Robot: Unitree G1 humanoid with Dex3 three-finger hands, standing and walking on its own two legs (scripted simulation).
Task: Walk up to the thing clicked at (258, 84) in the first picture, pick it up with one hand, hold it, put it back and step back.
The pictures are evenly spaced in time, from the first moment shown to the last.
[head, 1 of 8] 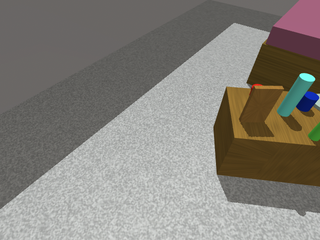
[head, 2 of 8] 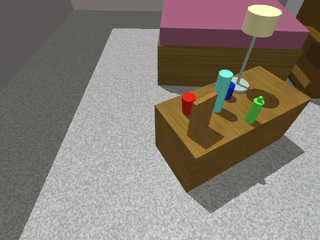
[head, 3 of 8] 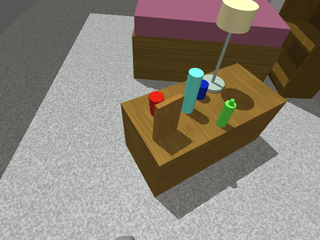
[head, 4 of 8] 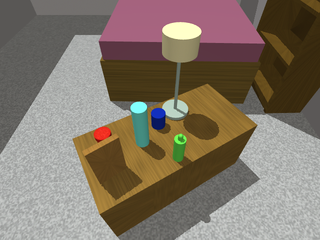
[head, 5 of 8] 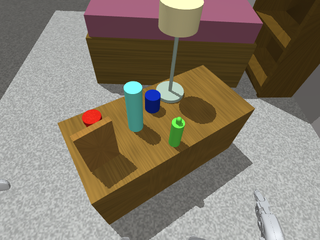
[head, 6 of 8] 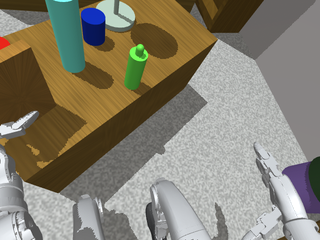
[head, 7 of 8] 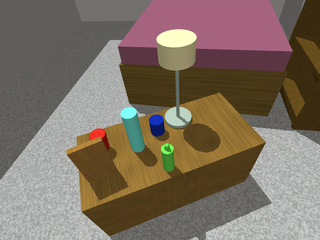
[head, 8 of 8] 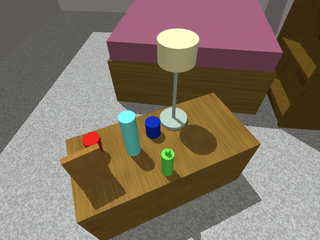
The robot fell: no
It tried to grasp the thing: yes
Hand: left
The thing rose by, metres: 0.00
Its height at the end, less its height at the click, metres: +0.00
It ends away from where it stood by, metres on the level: 0.00
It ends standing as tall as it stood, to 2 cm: yes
